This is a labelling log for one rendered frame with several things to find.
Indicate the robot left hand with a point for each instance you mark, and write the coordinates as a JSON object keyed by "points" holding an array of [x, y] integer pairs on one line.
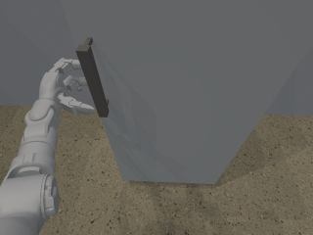
{"points": [[52, 86]]}

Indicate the robot left upper arm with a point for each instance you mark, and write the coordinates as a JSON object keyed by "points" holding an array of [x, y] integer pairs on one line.
{"points": [[26, 202]]}

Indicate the left robot forearm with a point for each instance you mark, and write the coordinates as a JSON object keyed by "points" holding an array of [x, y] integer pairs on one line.
{"points": [[39, 141]]}

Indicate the fridge door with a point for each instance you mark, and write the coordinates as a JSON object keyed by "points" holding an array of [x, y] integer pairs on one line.
{"points": [[188, 80]]}

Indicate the handle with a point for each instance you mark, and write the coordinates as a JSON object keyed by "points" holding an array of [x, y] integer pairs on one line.
{"points": [[86, 59]]}

